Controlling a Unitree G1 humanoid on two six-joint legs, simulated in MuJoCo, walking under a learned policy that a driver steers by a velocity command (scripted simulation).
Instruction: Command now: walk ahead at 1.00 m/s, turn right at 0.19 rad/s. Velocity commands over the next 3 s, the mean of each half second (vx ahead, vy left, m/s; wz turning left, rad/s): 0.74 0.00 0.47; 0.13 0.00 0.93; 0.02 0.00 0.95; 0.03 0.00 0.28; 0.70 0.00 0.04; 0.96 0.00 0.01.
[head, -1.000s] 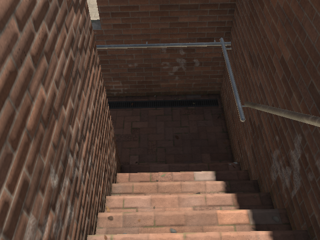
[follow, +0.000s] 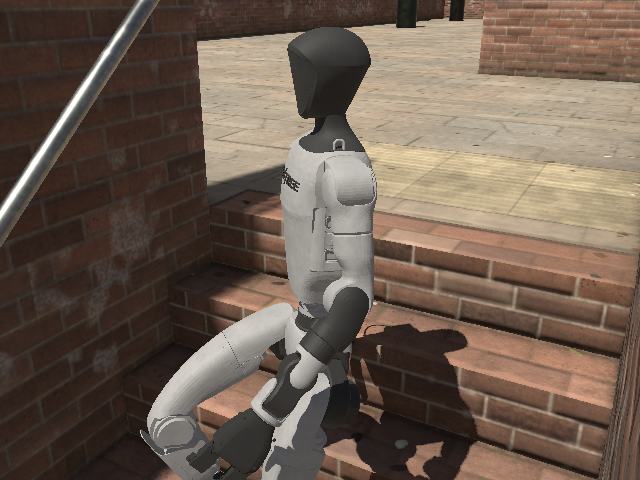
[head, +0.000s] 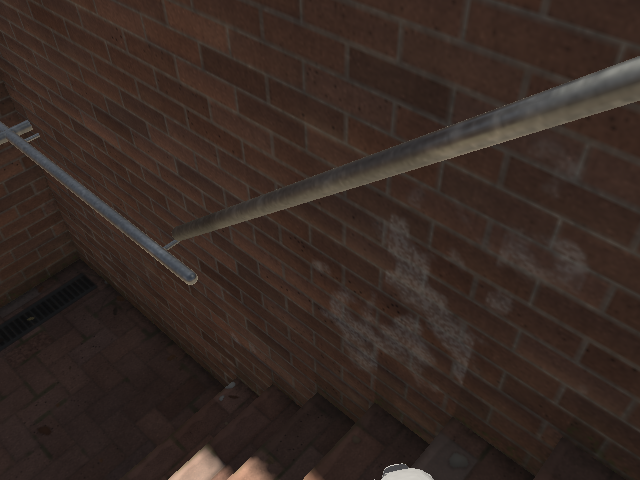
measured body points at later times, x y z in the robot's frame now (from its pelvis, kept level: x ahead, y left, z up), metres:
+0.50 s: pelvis +0.35 +0.01 -0.20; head +0.36 +0.01 +0.25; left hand +0.29 +0.26 -0.33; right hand +0.52 -0.22 -0.32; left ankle +0.43 +0.17 -0.88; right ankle +0.31 -0.13 -0.88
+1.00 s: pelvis +0.53 +0.09 -0.43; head +0.53 +0.10 +0.02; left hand +0.51 +0.39 -0.50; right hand +0.82 -0.02 -0.51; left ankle +0.46 +0.16 -1.05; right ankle +0.62 +0.01 -1.08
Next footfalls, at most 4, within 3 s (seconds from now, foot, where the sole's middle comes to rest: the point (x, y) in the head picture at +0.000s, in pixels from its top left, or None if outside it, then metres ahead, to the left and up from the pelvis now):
0.24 right None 0.35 -0.13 -0.91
0.64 left None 0.49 0.17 -1.12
0.96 right None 0.65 0.03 -1.12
1.28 left None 0.44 0.23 -1.12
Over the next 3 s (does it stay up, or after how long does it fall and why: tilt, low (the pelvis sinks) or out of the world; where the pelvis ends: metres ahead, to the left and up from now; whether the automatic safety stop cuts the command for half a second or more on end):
stays up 0.72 0.35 -0.64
